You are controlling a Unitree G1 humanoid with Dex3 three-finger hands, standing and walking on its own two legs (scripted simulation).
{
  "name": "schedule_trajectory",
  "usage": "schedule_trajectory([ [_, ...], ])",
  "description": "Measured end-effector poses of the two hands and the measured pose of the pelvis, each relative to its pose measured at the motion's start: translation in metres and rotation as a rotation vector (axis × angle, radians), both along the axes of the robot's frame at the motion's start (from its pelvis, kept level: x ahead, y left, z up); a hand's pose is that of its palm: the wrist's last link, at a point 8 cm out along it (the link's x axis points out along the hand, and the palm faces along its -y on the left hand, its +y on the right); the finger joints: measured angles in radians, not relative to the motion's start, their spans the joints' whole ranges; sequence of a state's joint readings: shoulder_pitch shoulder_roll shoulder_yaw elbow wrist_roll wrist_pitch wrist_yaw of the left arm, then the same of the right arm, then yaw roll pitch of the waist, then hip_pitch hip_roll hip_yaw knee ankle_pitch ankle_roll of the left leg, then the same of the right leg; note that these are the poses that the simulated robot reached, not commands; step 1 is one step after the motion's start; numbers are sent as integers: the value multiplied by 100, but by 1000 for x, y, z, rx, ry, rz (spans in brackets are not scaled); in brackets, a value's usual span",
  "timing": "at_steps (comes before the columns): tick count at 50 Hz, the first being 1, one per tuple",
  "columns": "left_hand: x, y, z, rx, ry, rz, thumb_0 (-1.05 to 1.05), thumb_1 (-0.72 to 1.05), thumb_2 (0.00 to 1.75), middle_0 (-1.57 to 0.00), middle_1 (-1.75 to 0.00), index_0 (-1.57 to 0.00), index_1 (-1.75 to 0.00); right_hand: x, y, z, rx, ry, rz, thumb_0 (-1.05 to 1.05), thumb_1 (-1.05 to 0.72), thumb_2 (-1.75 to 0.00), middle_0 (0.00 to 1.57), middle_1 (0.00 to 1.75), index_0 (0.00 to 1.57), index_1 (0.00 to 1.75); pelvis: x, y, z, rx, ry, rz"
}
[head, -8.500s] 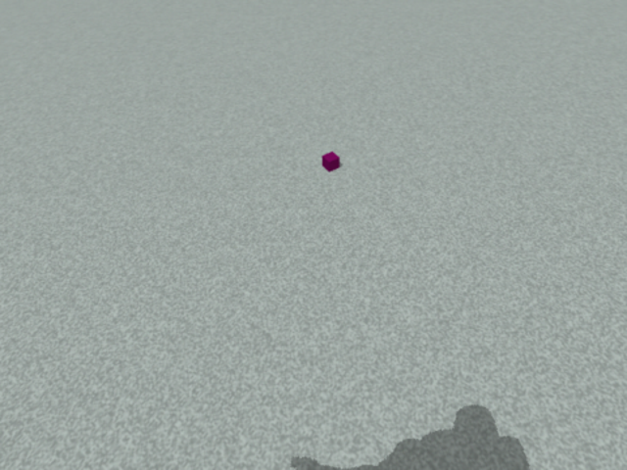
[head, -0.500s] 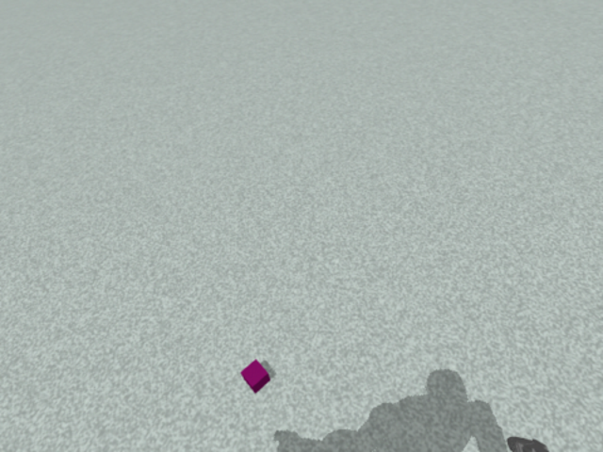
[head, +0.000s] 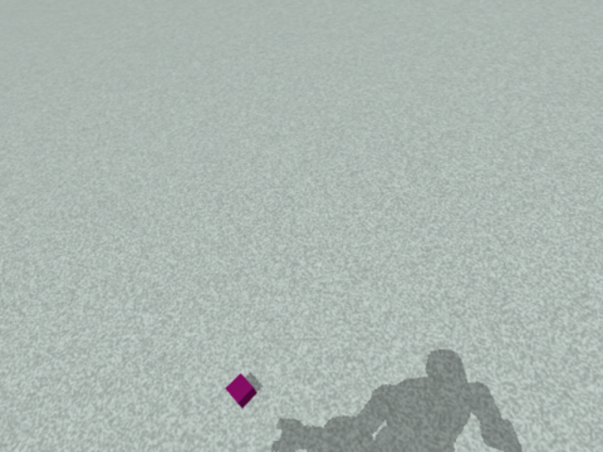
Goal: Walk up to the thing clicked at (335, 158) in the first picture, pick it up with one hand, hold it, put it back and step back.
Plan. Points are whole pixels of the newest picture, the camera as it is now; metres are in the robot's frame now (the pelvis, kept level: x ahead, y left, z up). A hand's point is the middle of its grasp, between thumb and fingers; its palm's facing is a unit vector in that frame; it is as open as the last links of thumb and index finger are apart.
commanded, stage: walk up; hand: left
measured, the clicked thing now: (241, 390) +0.42 +0.28 -0.74
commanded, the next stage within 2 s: none
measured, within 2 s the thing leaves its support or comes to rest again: neither
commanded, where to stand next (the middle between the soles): +0.05 +0.02 m, yaw +1 degrees
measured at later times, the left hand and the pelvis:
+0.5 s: hand out of the picture +0.06 +0.28 -0.17, palm faces -0.01 -0.91 -0.43, open 7.4 cm; pelvis -0.05 +0.01 -0.03, yaw -1 degrees
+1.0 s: hand out of the picture -0.05 +0.32 -0.17, palm faces +0.05 -0.93 -0.36, open 7.4 cm; pelvis -0.05 +0.04 -0.01, yaw +5 degrees
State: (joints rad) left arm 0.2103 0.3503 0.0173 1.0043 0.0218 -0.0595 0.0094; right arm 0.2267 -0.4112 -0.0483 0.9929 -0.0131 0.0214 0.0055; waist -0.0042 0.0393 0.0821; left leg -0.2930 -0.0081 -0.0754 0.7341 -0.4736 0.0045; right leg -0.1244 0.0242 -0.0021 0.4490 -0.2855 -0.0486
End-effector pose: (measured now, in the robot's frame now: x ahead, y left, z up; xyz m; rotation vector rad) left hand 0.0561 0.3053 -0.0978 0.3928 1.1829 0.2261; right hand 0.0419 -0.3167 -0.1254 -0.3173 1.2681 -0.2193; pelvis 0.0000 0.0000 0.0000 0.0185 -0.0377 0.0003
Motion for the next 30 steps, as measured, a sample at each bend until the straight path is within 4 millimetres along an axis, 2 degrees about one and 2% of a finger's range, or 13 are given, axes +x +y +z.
schedule_trajectory([
  [5, 12, -1, -2, -2, 8, 20, 0, 90, 90, -21, -30, -20, -30, 32, 15, -8, 25, -27, 28, 1, -91, -90, 20, 30, 20, 30, 5, 6, -1, 6, -5, 0],
  [10, 32, 10, -21, -29, -6, 39, 0, 90, 90, -21, -30, -20, -30, 56, 35, -13, 12, -56, 70, 1, -91, -90, 20, 30, 21, 30, 7, 16, -14, -10, -1, 19],
  [13, 44, 18, -34, -46, -32, 59, 1, 90, 90, -21, -30, -20, -30, 64, 43, -10, -1, -69, 81, 1, -91, -90, 20, 30, 21, 30, 1, 20, -19, 4, -8, 23],
  [17, 49, 17, -35, -53, -57, 54, 0, 91, 90, -21, -30, -20, -30, 67, 45, -1, -14, -99, 91, 1, -90, -90, 21, 30, 21, 30, -13, 20, -17, -11, -10, 28],
  [20, 38, 15, -32, -46, -55, 38, 0, 91, 90, -21, -30, -20, -30, 69, 41, 2, -21, -137, 97, 1, -90, -90, 21, 30, 21, 30, -25, 18, -17, -14, -1, 12],
  [23, 17, 14, -30, -17, -41, 24, 0, 91, 90, -21, -30, -20, -30, 68, 35, -2, -9, -185, 105, 1, -90, -90, 21, 30, 21, 30, -39, 14, -21, -7, -1, 0],
  [26, -13, 13, -29, 29, -25, 18, 0, 91, 90, -21, -30, -20, -30, 60, 27, -14, 21, -221, 102, 1, -90, -90, 20, 30, 21, 30, -53, 7, -31, -6, -15, -14],
  [30, -64, 12, -14, 68, 19, 33, 0, 90, 90, -21, -30, -20, -30, 32, 25, -21, 51, -173, 73, 1, -91, -90, 20, 30, 21, 30, -64, 4, -25, -12, -32, -8],
])
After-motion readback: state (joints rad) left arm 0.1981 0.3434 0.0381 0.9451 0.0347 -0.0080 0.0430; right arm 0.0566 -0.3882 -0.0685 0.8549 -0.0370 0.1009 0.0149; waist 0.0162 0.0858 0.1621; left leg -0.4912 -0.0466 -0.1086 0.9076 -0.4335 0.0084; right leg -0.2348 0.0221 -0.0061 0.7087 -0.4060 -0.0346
